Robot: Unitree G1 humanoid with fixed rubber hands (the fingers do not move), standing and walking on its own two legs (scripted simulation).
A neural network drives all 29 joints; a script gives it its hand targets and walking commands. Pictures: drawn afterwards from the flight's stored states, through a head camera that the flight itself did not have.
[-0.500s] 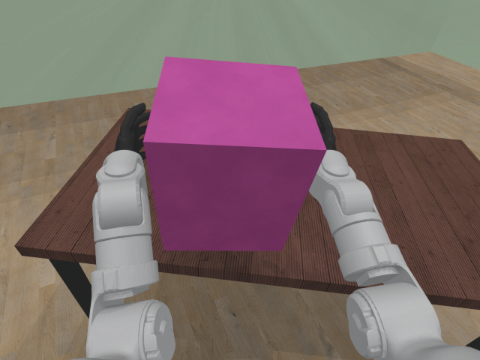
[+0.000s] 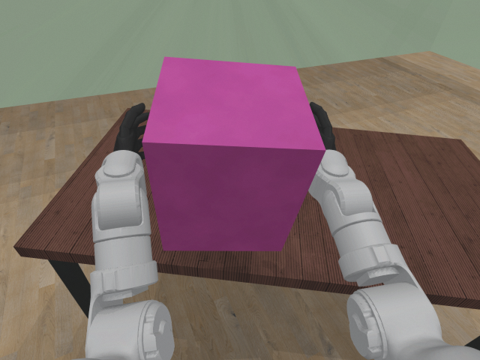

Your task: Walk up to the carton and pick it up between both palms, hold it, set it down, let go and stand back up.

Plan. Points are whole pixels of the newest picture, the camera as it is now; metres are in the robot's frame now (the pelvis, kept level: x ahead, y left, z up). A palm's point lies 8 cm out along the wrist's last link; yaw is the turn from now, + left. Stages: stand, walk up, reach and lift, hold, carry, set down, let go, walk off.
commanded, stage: hold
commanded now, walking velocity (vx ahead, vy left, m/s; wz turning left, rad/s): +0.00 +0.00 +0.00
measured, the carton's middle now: (227, 161) +0.38 +0.02 +0.17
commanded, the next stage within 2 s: none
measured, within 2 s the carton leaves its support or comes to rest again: neither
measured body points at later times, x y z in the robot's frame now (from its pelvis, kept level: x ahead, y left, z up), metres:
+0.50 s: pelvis +0.01 +0.00 +0.00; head -0.04 +0.03 +0.45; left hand +0.37 +0.17 +0.21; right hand +0.38 -0.14 +0.20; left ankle +0.03 +0.13 -0.75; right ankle +0.02 -0.12 -0.75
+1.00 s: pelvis +0.00 +0.00 +0.00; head -0.05 +0.02 +0.45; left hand +0.37 +0.16 +0.21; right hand +0.38 -0.14 +0.20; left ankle +0.03 +0.13 -0.75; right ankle +0.02 -0.12 -0.75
